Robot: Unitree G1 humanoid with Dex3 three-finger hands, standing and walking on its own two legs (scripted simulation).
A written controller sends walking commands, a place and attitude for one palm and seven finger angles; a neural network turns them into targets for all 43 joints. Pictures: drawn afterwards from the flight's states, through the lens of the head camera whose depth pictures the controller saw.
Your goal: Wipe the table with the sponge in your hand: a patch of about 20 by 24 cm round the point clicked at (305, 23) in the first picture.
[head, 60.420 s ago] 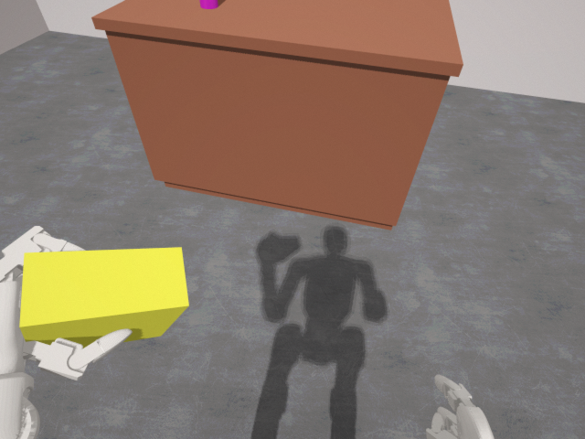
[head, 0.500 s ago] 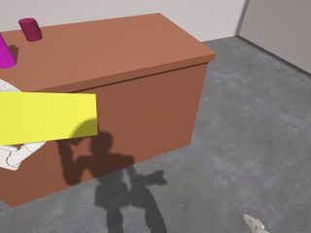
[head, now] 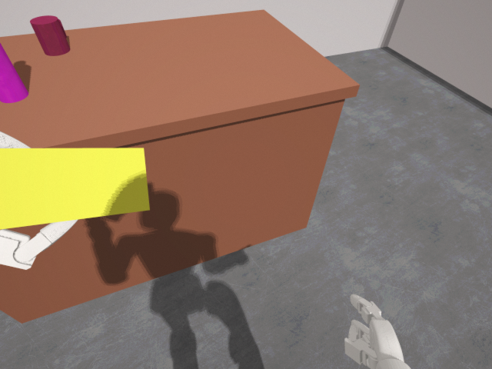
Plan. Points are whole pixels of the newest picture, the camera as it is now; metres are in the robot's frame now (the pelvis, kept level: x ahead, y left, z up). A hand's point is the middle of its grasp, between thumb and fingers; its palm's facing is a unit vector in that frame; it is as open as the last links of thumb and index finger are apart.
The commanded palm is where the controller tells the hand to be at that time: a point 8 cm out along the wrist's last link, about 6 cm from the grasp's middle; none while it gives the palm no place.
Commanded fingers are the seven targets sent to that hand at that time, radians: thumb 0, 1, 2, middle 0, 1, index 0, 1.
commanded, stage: stop stepping back and stand still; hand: left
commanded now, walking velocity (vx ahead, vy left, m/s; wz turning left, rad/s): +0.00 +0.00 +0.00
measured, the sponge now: (87, 186) +0.25 +0.20 +0.24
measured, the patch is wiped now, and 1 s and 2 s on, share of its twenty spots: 1.00 1.00 1.00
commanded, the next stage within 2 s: stand and wait in 0.20 s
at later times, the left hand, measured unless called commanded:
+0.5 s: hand (15, 203) +0.20 +0.23 +0.27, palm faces +0.49 -0.81 -0.34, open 10.0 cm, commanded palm +0.15 +0.28 +0.28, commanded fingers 0.00 0.10 1.30 -1.20 -1.60 -1.20 -1.60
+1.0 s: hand (18, 211) +0.19 +0.22 +0.27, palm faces +0.49 -0.80 -0.34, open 10.0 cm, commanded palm +0.14 +0.27 +0.28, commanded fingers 0.00 0.10 1.30 -1.20 -1.60 -1.20 -1.60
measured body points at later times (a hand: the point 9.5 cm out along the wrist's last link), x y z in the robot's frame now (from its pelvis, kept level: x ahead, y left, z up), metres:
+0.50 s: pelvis -0.01 +0.00 +0.00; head -0.02 -0.01 +0.45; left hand +0.17 +0.27 +0.28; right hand +0.16 -0.24 -0.08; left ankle -0.01 +0.11 -0.74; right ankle +0.01 -0.12 -0.74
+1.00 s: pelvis -0.02 -0.01 +0.00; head -0.03 -0.02 +0.45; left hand +0.16 +0.26 +0.28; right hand +0.15 -0.24 -0.08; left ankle -0.01 +0.11 -0.74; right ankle +0.01 -0.12 -0.74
